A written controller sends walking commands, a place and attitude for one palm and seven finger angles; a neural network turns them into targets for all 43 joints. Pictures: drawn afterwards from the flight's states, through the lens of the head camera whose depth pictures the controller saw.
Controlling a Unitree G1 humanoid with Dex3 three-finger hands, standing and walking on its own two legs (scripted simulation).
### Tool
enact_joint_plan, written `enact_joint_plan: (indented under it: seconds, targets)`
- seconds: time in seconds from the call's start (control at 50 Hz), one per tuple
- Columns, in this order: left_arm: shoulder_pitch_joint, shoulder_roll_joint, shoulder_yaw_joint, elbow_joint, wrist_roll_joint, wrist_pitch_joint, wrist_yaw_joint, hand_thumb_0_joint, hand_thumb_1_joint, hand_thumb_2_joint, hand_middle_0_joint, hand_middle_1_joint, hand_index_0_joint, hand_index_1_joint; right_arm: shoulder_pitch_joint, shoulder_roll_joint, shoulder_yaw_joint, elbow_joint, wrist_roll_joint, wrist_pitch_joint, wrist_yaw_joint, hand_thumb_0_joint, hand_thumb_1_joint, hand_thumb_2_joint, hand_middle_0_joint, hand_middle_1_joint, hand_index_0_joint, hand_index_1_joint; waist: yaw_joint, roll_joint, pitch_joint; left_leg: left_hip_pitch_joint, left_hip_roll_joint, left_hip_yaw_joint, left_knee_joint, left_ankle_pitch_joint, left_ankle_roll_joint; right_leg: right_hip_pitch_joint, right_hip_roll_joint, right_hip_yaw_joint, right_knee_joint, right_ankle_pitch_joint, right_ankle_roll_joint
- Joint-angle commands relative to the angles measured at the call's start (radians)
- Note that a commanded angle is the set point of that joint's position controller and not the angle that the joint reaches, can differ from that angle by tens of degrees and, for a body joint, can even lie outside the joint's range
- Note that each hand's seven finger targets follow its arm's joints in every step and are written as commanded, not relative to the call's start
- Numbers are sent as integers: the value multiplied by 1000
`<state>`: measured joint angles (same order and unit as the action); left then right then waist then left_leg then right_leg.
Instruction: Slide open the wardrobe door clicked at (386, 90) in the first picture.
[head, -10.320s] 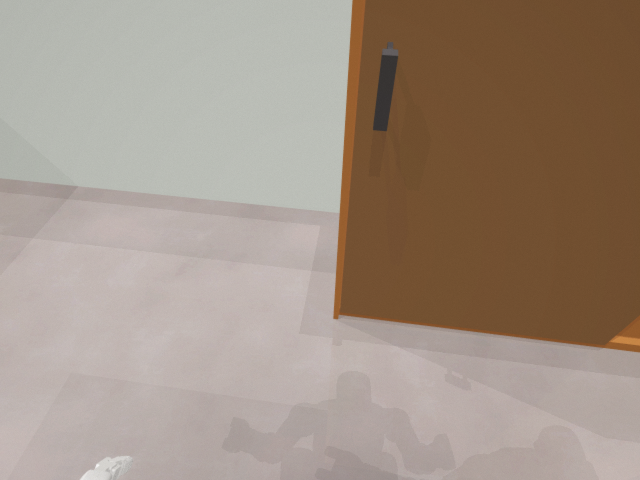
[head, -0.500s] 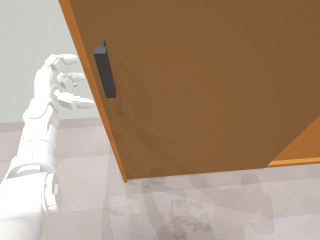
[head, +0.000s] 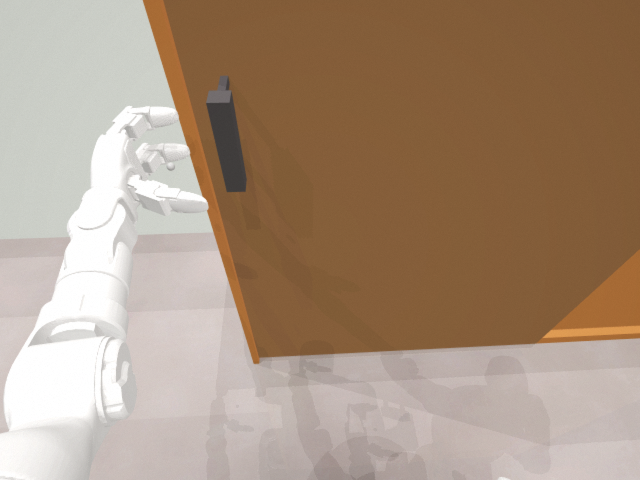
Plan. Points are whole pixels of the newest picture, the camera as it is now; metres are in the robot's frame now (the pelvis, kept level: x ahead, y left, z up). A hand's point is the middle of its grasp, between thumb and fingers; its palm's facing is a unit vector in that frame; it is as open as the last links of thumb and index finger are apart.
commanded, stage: move the hooked fingers beside the handle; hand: left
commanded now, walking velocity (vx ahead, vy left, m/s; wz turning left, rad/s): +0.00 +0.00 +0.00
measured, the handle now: (230, 135) +0.53 +0.12 +0.15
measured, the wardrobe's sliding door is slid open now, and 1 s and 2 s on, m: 0.00 0.00 0.00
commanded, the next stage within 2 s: feel for the door with the fingertips in 0.04 s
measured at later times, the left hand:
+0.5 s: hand (212, 165) +0.46 +0.13 +0.15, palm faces +0.03 -1.00 +0.01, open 14.0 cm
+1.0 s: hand (205, 154) +0.48 +0.15 +0.15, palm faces +0.04 -1.00 +0.02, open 14.0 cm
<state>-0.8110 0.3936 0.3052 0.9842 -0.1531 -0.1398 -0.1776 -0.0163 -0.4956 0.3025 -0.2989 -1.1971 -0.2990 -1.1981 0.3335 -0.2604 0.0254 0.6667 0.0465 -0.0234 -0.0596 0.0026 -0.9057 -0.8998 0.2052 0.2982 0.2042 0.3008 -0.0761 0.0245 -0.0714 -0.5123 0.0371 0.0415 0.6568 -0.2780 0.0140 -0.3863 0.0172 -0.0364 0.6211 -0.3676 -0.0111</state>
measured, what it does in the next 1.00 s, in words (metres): stands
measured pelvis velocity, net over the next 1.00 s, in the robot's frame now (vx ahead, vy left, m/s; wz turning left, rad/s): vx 0.00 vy -0.01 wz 0.00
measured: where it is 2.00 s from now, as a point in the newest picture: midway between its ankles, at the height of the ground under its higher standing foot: outside the picture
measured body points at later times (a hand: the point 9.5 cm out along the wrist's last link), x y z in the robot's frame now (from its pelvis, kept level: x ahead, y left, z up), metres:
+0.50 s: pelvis +0.00 +0.00 +0.00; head +0.03 -0.01 +0.45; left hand +0.45 +0.19 +0.15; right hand +0.06 -0.26 -0.12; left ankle +0.03 +0.11 -0.72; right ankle -0.04 -0.11 -0.72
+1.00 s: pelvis +0.00 -0.01 +0.00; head +0.05 -0.01 +0.45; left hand +0.47 +0.20 +0.15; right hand +0.04 -0.28 -0.12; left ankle +0.03 +0.11 -0.72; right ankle -0.04 -0.11 -0.72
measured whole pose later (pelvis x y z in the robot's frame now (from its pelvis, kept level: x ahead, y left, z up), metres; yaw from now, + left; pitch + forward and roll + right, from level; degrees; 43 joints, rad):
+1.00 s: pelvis +0.00 -0.01 +0.00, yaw +0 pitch +9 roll -1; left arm -0.91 0.36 0.28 1.05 -0.14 -0.17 -0.11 -0.02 -0.50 0.30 -0.30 -1.20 -0.30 -1.20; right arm 0.37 -0.28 0.00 0.71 0.04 -0.03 -0.05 0.00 -0.91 -0.90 0.20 0.30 0.20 0.30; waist -0.10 0.03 -0.06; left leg -0.54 0.05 0.03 0.65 -0.27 0.00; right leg -0.42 0.03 -0.05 0.63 -0.36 -0.03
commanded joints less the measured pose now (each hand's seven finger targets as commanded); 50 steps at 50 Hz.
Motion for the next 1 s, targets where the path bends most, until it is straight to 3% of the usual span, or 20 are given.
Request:
enact_joint_plan:
  seconds: [0.0,0.04,0.14,0.16,0.24,0.26,0.32,0.34,0.36,0.4,0.46,0.5,0.56,0.66,0.76,0.8,0.86,0.9,0.94,0.98]
  targets:
    - [-494,270,55,-247,-12,-82,-5,0,-500,300,-300,-1200,-300,-1200,56,-158,-64,-95,6,-31,-13,0,-900,-900,200,300,200,300,-4,13,-335,300,-22,-46,-36,248,28,-9,18,15,-75,366,2]
    - [-501,237,32,-293,-13,-98,-7,0,-500,300,-300,-1200,-300,-1200,56,-152,-66,-92,6,-37,-11,0,-900,-900,200,300,200,300,-5,71,-371,361,-16,-53,-25,288,22,-38,22,11,-70,370,-3]
    - [-501,157,-29,-305,-29,-86,-6,0,-500,300,-300,-1200,-300,-1200,58,-153,-71,-75,9,-42,-9,0,-900,-900,200,300,200,300,-23,70,-341,386,-8,-66,-31,285,18,-79,30,-2,-77,338,-4]
    - [-485,137,-41,-295,-33,-75,-3,0,-500,300,-300,-1200,-300,-1200,66,-152,-72,-74,8,-42,-9,0,-900,-900,200,300,200,300,-26,41,-335,379,-8,-68,-30,287,21,-70,30,-6,-81,334,-4]
    - [-477,133,-25,-240,-32,-28,22,0,-500,300,-300,-1200,-300,-1200,65,-154,-70,-68,8,-42,-5,0,-900,-900,200,300,200,300,-17,-2,-278,318,-14,-62,-46,226,23,-73,27,-7,-91,307,0]
    - [-475,162,-1,-239,-26,-31,38,0,-500,300,-300,-1200,-300,-1200,72,-157,-70,-65,4,-41,-6,0,-900,-900,200,300,200,300,-13,-31,-283,306,-14,-63,-46,231,26,-51,25,-7,-90,308,0]
    - [-476,134,-11,-312,-5,-54,76,0,-500,300,-300,-1200,-300,-1200,62,-143,-71,-77,0,-50,5,0,-900,-900,200,300,200,300,6,32,-344,354,-13,-63,-42,269,17,-54,27,-6,-73,325,-4]
    - [-495,109,-30,-341,-2,-65,86,0,-500,300,-300,-1200,-300,-1200,59,-139,-70,-79,-3,-54,10,0,-900,-900,200,300,200,300,-3,48,-355,374,-13,-62,-39,281,17,-60,29,-6,-72,332,-3]
    - [-470,130,-12,-339,2,-77,98,0,-500,300,-300,-1200,-300,-1200,69,-142,-73,-76,-6,-54,11,0,-900,-900,200,300,200,300,4,6,-363,364,-11,-67,-35,296,17,-35,29,-10,-68,339,-6]
    - [-480,94,-41,-339,10,-82,112,0,-500,300,-300,-1200,-300,-1200,57,-137,-71,-78,-4,-54,15,0,-900,-900,200,300,200,300,-6,21,-345,359,-11,-58,-38,278,17,-50,31,-5,-70,340,-1]
    - [-477,128,-12,-302,18,-74,125,0,-500,300,-300,-1200,-300,-1200,65,-144,-72,-69,-7,-53,14,0,-900,-900,200,300,200,300,-7,-21,-319,321,-14,-50,-41,246,21,-31,29,-1,-78,334,1]
    - [-489,136,0,-306,21,-70,130,0,-500,300,-300,-1200,-300,-1200,53,-138,-71,-74,-6,-52,13,0,-900,-900,200,300,200,300,3,-11,-331,314,-18,-41,-46,242,22,-13,26,6,-77,357,2]
    - [-466,204,52,-282,25,-71,133,0,-500,300,-300,-1200,-300,-1200,58,-140,-66,-75,-8,-44,6,0,-900,-900,200,300,200,300,12,-43,-325,268,-25,-30,-45,238,29,41,21,17,-82,389,5]
    - [-534,167,-2,-215,29,-83,98,0,-500,300,-300,-1200,-300,-1200,65,-138,-65,-70,-5,-44,1,0,-900,-900,200,300,200,300,-24,-45,-270,252,-29,-25,-41,195,34,1,17,26,-99,369,11]
    - [-573,136,-36,-193,-2,-93,46,0,-500,300,-300,-1200,-300,-1200,80,-142,-71,-56,0,-44,-3,0,-900,-900,200,300,200,300,-39,-11,-325,293,-30,-29,-29,222,32,-7,16,26,-95,393,9]
    - [-582,141,-31,-165,-9,-87,37,0,-500,300,-300,-1200,-300,-1200,82,-145,-70,-49,1,-44,-2,0,-900,-900,200,300,200,300,-41,-4,-310,281,-30,-33,-27,208,32,-34,18,27,-96,378,11]
    - [-603,165,-12,-140,-8,-85,45,0,-500,300,-300,-1200,-300,-1200,100,-152,-73,-41,-4,-42,-2,0,-900,-900,200,300,200,300,-43,-37,-307,258,-32,-39,-24,205,36,-31,17,26,-94,368,13]
    - [-630,201,12,-173,1,-96,57,0,-500,300,-300,-1200,-300,-1200,101,-153,-74,-40,-4,-40,1,0,-900,-900,200,300,200,300,-35,2,-359,281,-30,-42,-24,233,32,-22,16,28,-83,389,11]
    - [-631,176,-1,-188,8,-110,68,0,-500,300,-300,-1200,-300,-1200,102,-147,-73,-43,-8,-44,7,0,-900,-900,200,300,200,300,-31,41,-381,311,-29,-46,-17,255,27,-40,20,20,-73,384,6]
    - [-631,208,22,-196,18,-129,81,0,-500,300,-300,-1200,-300,-1200,110,-151,-75,-38,-11,-42,10,0,-900,-900,200,300,200,300,-32,20,-392,311,-27,-47,-10,279,30,-33,24,22,-66,407,8]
